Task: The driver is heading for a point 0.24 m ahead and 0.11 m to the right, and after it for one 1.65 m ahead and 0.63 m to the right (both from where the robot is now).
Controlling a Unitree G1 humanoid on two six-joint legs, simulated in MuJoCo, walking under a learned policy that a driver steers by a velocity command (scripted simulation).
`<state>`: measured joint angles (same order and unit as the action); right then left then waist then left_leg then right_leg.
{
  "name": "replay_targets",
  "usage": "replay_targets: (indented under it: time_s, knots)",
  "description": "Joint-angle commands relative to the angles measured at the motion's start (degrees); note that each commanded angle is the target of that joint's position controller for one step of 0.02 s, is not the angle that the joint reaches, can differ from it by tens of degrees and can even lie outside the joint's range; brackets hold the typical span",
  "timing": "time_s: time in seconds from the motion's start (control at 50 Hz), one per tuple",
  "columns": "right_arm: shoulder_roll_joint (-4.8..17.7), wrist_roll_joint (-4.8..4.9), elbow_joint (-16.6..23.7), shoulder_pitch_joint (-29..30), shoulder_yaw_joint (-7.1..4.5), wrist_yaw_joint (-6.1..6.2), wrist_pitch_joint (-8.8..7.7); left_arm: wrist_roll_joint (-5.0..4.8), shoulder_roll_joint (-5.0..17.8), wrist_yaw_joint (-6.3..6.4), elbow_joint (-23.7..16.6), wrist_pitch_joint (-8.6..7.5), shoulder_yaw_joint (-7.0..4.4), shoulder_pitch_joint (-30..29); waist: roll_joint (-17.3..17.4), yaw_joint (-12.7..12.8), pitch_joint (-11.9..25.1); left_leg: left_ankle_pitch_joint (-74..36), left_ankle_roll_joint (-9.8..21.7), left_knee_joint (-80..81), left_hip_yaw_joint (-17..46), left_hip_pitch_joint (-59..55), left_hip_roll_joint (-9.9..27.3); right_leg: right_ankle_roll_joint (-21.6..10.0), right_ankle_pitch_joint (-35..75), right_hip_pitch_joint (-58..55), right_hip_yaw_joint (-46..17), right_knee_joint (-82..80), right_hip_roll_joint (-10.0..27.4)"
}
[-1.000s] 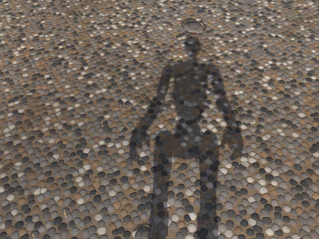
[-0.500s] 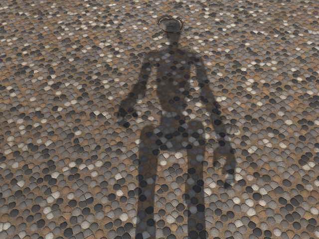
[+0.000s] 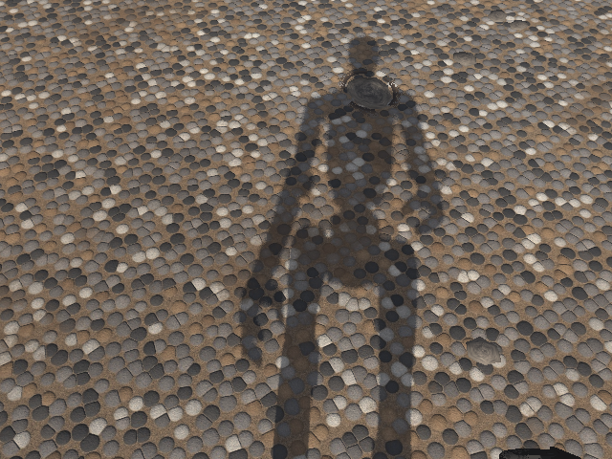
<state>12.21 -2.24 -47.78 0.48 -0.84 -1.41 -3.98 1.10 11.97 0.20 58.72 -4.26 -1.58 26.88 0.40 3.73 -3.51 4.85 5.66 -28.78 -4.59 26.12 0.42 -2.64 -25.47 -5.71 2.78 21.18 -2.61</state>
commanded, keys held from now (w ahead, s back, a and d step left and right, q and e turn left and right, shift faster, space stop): w+e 1.00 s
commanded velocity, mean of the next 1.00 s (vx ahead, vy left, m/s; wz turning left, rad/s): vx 0.50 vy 0.00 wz -0.50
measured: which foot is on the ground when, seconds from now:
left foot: down 0.00-0.52, up 0.54-1.00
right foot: down 0.00-0.00, up 0.02-0.52, down 0.54-1.00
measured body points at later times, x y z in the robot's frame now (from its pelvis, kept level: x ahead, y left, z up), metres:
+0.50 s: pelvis +0.27 -0.02 +0.00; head +0.30 -0.04 +0.45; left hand +0.51 +0.15 -0.11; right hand +0.16 -0.25 -0.14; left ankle +0.13 +0.09 -0.72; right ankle +0.38 -0.13 -0.71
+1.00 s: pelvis +0.53 -0.12 +0.01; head +0.56 -0.15 +0.46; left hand +0.64 +0.15 -0.11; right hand +0.61 -0.43 -0.08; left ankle +0.74 -0.08 -0.69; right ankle +0.38 -0.11 -0.72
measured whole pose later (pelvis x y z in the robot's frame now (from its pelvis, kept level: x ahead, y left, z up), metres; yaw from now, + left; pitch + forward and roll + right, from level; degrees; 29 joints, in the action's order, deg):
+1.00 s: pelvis +0.53 -0.12 +0.01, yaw -33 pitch +2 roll +0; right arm 14.1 -1.9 -42.0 -0.3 -1.3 -1.6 -1.6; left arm 0.7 15.3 0.4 51.6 -2.7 -4.1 25.6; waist 2.1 6.0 -2.4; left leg 3.0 -1.9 -37.2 1.2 35.4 3.0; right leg -6.9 -19.1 -1.5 -10.1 16.9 -8.1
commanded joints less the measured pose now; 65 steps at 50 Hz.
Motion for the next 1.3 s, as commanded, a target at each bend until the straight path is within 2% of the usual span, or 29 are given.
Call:
replay_targets:
  time_s: [0.02, 0.04, 0.06, 0.08, 0.12, 0.22, 0.32, 0.4, 0.46, 0.5, 0.52, 0.54, 0.56, 0.58, 0.6, 0.64, 0.68, 0.74, 0.96, 1.02, 1.06, 1.08, 1.1, 1.12, 1.14, 1.16, 1.2, 1.24, 1.3]
  knots:
    - [17.8, -2.18, -3.96, -27.81, -5.44, 1.86, -0.84, -2.96, 0.55, -0.35, -5.01, -0.49, 0.34, 6.19, 13.89, -9.43, 22.52, 11.11, 11.45, 7.35, 36.79, -49.09, 25.95, -1.95, 2.54, 35.84, 1.06, 47.49, 0.07]
    - [14.22, -0.07, -3.32, -24.49, -4.93, 1.47, -0.09, -1.45, 8.04, 0.41, -3.68, 0.06, -1.63, 2.92, 5.23, -9.73, 20.55, 14.77, 10.7, 12.08, 41.31, -43.54, 24.88, -2.9, -2.5, 40.08, -5.67, 53.25, 0.88]
    - [10.7, 0.47, -2.51, -18.29, -3.9, 1.4, -0.14, -1.25, 8.35, 0.27, -5.11, 0.01, -2.15, -1.94, 3.22, -7.4, 11.07, 13.7, 8.59, 13.66, 30.83, -34.86, 22.31, -3.3, 2.84, 41.39, -6.59, 52.47, 3.86]
    - [7.5, 0.46, -2.25, -15.13, -3.15, 1.21, -0.61, -1.23, 6.87, 0.0, -5.49, -0.08, -1.91, -4.17, 1.9, -6.23, 6.59, 8.58, 6.87, 16.04, 23.92, -27.92, 19.87, -3.28, 6.66, 40.04, -6.35, 49.76, 6.0]
    - [4.89, 0.82, -3.29, -14.18, -2.43, 1.67, -1.35, 0.24, 5.41, -0.77, -5.16, 1.41, -2.12, -4.13, 3.83, -3.63, 2.79, 2.4, 3.32, 18.49, 13.92, -19.97, 15.66, -2.51, 9.05, 36.04, -5.92, 46.3, 7.85]
    - [5.9, 1.45, -5.03, -18.12, -2.8, 1.85, -3.17, 0.63, 3.09, -2.32, -7.58, 3.83, -2.14, -9.77, 3.36, -2.37, 0.63, -5.84, 2.68, 21.27, 3.63, -19.02, 14.34, -0.87, 15.71, 41.26, -4.05, 43.18, 9.04]
    - [5.74, 1.2, -6.15, -20.74, -2.61, 2.06, -3.02, 0.5, 2.26, -3.27, -11.75, 3.55, -1.32, -20.57, 3.22, -3.98, -2.08, -11.45, 2.04, 21.25, -4.39, -20.42, 12.18, -0.21, 25.3, 42.86, -0.43, 27.41, 8.27]
    - [7.47, 1.14, -7.5, -24.63, -2.98, 2.67, -2.42, 0.92, 2.56, -3.8, -14.63, 3.42, -0.85, -26.96, 3.2, -5.81, -2.76, -18.07, 1.79, 19.24, -7.51, -26.95, 14.42, -2.4, 24.4, 41.23, 3.86, 18.2, 6.66]
    - [8.94, 0.88, -7.76, -24.67, -3.35, 3.26, -1.34, 1.16, 3.82, -3.64, -15.01, 3.4, -1.41, -25.82, 4.46, -4.25, -1.09, -36.76, 0.96, 11.75, -10.08, -32.2, 15.45, -5.45, 17.26, 36.94, 6.3, 15.53, 3.13]
    - [10.81, 0.7, -7.43, -23.9, -3.94, 3.41, -0.22, 1.14, 5.48, -3.1, -13.16, 3.23, -2.41, -18.55, 5.42, -0.93, 3.4, -48.41, 0.73, -1.29, -11.04, -33.36, 15.66, -8.14, 11.12, 28.75, 7.51, 14.22, -0.99]
    - [11.42, 0.89, -6.92, -23.38, -4.13, 3.22, 0.4, 1.3, 6.79, -2.62, -11.01, 2.7, -3.33, -11.33, 4.24, 2.19, 7.51, -44.2, -0.02, -12.78, -11.53, -30.04, 15.22, -9.77, 11.77, 19.48, 6.77, 10.25, -2.79]
    - [10.62, 0.94, -5.43, -22.89, -3.92, 2.94, 0.51, 2.04, 11.2, -1.73, -8.71, 2.37, -5.07, -2.81, -0.7, 5.95, 12.68, -28.19, -1.98, -29.66, -11.84, -18.92, 13.56, -12.6, 7.76, 5.83, -3.18, 6.12, 3.05]
    - [3.33, 1.5, -1.08, -25.12, -2.6, 1.5, 0.05, 1.79, 18.17, -1.08, -9.68, 2.69, -6.69, -4.66, -14.93, 0.85, 16.33, 25.73, -5.8, -51.14, -8.83, 8.58, 1.26, -21.84, 8.51, -11.86, -34.53, 2.21, 20.5]
    - [8.42, 1.22, 0.97, -16.81, -3.48, 1.24, -0.79, 0.15, 17.72, -0.92, -10.12, 3.49, -6.61, -2.46, -5.33, 4.06, 17.57, 25.23, -5.68, -55.33, 4.55, 16.07, -0.66, -22.25, 8.1, -12.14, -44.55, -5.03, 21.82]
    - [7.79, 1.89, 2.4, -13.21, -3.2, 0.99, -1.65, -0.08, 15.89, -0.39, -9.68, 3.65, -6.09, -6.02, -3.13, 2.31, 9.25, 18.26, -4.96, -52.59, 5.99, 19.47, 3.03, -20.24, 12.52, -6.01, -34.98, -6.0, 21.06]
    - [7.59, 1.15, 1.11, -15.04, -3.17, 1.39, -1.81, -0.65, 10.81, -0.13, -10.16, 2.87, -4.84, -11.35, 1.76, -2.67, 3.12, 12.98, -5.17, -42.8, 6.09, 12.3, 6.24, -15.76, 26.93, 7.02, -24.44, -6.94, 15.58]
    - [6.83, -0.44, 0.97, -17.15, -3.07, 1.22, 0.43, -1.21, 8.93, -0.07, -10.51, 1.68, -4.04, -12.64, 0.74, -5.14, 4.18, 12.82, -6.75, -38.55, 6.31, 6.34, 6.76, -14.67, 34.24, 12.05, -19.42, -7.69, 12.17]
    - [5.63, -0.6, 2.71, -14.15, -2.76, 0.66, 2.2, -1.3, 11.13, -0.29, -9.9, 0.52, -4.43, -9.52, -0.39, -5.04, 3.41, 9.72, -8.49, -32.59, 4.75, 7.78, 6.39, -14.08, 36.21, 14.25, -17.1, -8.78, 9.66]
    - [6.57, 0.48, 11.33, 6.5, -1.49, -0.15, 1.34, -0.31, 12.17, 0.44, -9.12, 1.15, -4.42, 1.5, -4.36, 2.36, 0.66, -2.64, -7.67, -8.75, 4.54, 13.61, 1.58, -10.57, 41.11, 3.3, -22.05, -4.4, 9.44]
    - [8.52, 0.85, 10.85, 0.98, -1.87, 0.22, 0.53, -0.06, 13.82, 0.99, -10.44, 1.05, -4.78, -2.24, -5.54, -1.53, 1.54, 1.18, -5.43, -2.14, 5.3, 1.37, -0.43, -7.73, 46.71, 5.91, -23.36, -0.15, 9.74]
    - [11.18, 0.66, 6.56, -13.23, -3.13, 1.37, -0.46, -0.39, 14.25, 0.3, -10.71, 0.35, -4.73, -4.47, -2.77, -7.99, 8.51, 1.07, -2.76, 2.36, 3.82, -17.69, -1.83, -5.23, 54.51, 9.4, -19.71, 14.6, 5.99]
    - [14.32, -0.52, 5.81, -21.82, -3.94, 2.32, -1.02, -0.82, 10.89, -0.23, -11.74, -0.2, -3.74, -3.69, 1.35, -11.08, 15.7, 9.93, -0.09, 3.66, 13.89, -30.64, 8.25, -4.1, 41.17, 16.45, -16.96, 29.04, 2.77]
    - [19.7, -1.76, 5.83, -23.53, -5.09, 2.5, -0.63, -2.42, 5.26, -0.31, -13.0, -0.16, -2.69, 3.18, 15.09, -7.28, 21.64, 13.55, 6.72, 8.77, 41.16, -43.21, 23.69, -1.9, -0.47, 33.46, -10.85, 45.86, -6.85]
    - [16.56, -0.19, 5.6, -20.7, -4.9, 1.87, 0.15, -0.44, 9.55, 0.1, -11.5, 0.29, -3.0, 4.47, 11.68, -5.45, 19.12, 19.03, 8.82, 12.62, 50.72, -38.44, 24.04, -2.51, -3.2, 38.86, -11.51, 52.22, -3.83]
    - [11.27, 0.43, 6.33, -16.05, -3.77, 1.54, 0.26, 0.17, 9.97, -0.07, -10.89, 0.67, -3.11, 1.04, 4.56, -4.37, 10.21, 20.44, 8.04, 13.61, 41.44, -30.04, 21.58, -2.25, 2.2, 39.54, -11.28, 52.64, -0.98]
    - [8.14, 0.44, 6.08, -13.85, -2.98, 1.21, 0.03, 0.47, 9.3, -0.47, -11.53, 0.71, -2.78, -3.15, 0.64, -4.51, 5.7, 15.26, 6.71, 14.5, 32.89, -24.07, 18.13, -1.99, 5.45, 38.91, -10.58, 49.71, 0.74]
    - [7.23, 0.43, 4.22, -14.38, -2.48, 1.32, -0.6, 1.09, 8.43, -1.35, -12.46, 1.44, -2.59, -5.43, 4.59, -3.29, 3.38, 4.13, 4.54, 16.18, 22.73, -18.92, 13.39, -1.24, 6.75, 36.52, -9.82, 45.1, 2.61]
    - [7.73, 1.0, 2.34, -17.06, -2.57, 0.86, -1.73, 1.31, 7.59, -1.83, -12.43, 2.17, -2.3, -5.36, 5.53, -2.77, 4.24, -5.11, 5.02, 16.53, 18.79, -18.5, 12.54, -0.71, 6.91, 35.54, -9.19, 43.25, 2.3]
    - [8.7, 1.52, 0.7, -19.1, -2.86, 0.62, -2.44, 1.51, 6.86, -2.39, -14.21, 2.47, -1.72, -10.64, 5.13, -2.88, 2.98, -6.08, 6.17, 19.39, 15.08, -19.2, 12.65, 0.36, 10.46, 40.07, -7.6, 38.19, 3.92]
Velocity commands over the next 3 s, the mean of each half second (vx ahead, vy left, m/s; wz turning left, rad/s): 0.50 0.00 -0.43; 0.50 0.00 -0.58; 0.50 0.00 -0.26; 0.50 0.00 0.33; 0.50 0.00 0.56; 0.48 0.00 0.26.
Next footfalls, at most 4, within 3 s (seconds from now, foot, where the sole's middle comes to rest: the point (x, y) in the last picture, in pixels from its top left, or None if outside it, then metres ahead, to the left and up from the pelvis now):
0.54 right None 0.42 -0.13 -0.76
1.08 left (393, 320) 0.78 -0.14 -0.76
1.56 right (524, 314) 0.82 -0.45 -0.76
2.10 left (499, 207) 1.16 -0.44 -0.76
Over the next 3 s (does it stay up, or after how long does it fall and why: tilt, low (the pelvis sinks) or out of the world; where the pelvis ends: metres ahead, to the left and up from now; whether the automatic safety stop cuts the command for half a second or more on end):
stays up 1.46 -0.58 0.02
